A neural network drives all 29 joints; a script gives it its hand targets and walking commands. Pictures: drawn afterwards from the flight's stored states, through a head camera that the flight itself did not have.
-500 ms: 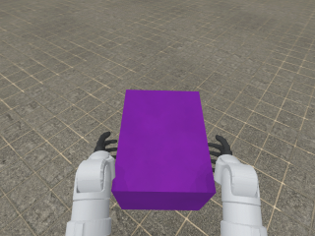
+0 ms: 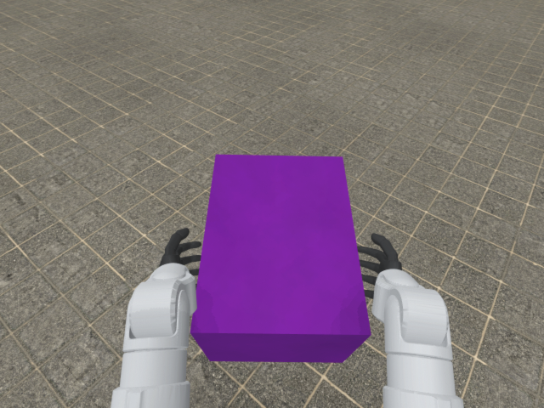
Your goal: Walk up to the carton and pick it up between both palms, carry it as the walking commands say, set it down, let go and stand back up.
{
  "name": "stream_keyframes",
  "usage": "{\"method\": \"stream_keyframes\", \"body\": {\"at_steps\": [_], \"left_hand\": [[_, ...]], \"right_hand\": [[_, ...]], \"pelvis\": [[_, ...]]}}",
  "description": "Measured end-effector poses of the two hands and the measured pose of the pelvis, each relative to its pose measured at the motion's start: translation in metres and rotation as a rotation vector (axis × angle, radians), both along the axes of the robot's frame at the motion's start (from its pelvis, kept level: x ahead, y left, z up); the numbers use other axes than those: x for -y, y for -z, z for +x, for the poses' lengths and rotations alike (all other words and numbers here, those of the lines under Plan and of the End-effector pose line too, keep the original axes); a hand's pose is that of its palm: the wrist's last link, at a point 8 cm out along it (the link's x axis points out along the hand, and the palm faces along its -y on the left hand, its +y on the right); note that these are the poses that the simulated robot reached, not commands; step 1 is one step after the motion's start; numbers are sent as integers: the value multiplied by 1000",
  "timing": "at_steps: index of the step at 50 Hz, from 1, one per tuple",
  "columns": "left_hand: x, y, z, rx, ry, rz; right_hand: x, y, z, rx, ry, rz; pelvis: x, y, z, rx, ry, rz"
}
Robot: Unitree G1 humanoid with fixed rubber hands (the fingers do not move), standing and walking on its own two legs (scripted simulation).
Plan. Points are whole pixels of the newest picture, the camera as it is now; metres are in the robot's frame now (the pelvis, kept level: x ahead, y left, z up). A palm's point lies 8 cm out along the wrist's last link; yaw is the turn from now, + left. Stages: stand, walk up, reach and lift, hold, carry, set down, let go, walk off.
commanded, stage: carry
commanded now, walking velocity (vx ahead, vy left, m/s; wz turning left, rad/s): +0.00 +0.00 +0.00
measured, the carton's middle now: (277, 256) +0.37 +0.01 +0.01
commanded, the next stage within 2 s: hold in 0.12 s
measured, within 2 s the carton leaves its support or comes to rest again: neither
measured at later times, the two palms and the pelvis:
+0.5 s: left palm (176, 289) +0.28 +0.15 +0.04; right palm (378, 282) +0.30 -0.14 +0.05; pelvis -0.03 -0.01 +0.00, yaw +6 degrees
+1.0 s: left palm (183, 305) +0.31 +0.17 -0.07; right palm (353, 297) +0.34 -0.13 -0.06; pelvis +0.01 +0.01 -0.01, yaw +7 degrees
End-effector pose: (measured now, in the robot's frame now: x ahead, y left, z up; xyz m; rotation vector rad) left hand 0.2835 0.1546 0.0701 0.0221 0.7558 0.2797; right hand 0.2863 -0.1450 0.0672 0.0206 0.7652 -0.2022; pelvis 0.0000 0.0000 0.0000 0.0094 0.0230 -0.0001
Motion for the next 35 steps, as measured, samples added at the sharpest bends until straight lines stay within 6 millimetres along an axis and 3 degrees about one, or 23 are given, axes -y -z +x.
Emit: {"method": "stream_keyframes", "body": {"at_steps": [8, 13, 17, 26, 30, 35], "left_hand": [[5, 0, -2, 6, 14, -6], [5, 37, -6, -39, 116, 23], [4, 45, -21, -24, 120, 25], [-1, 26, 1, 94, -22, 16], [-6, 34, 13, 53, 25, 19], [-14, 62, 18, -5, 71, -17]], "right_hand": [[4, -3, -5, 7, 16, -19], [7, 31, -11, -23, -42, -75], [8, 45, -19, -9, -58, -44], [-5, 20, 18, 109, -46, -31], [-5, 31, 25, 68, -72, -10], [-8, 62, 27, 9, -71, 15]], "pelvis": [[2, 1, -6, 7, 0, -6], [0, -5, -12, 98, -44, -12], [2, -6, -16, 105, -64, 0], [13, -1, -26, 119, -109, -2], [16, 1, -19, 88, -115, -7], [13, 3, -12, 48, -118, -17]]}}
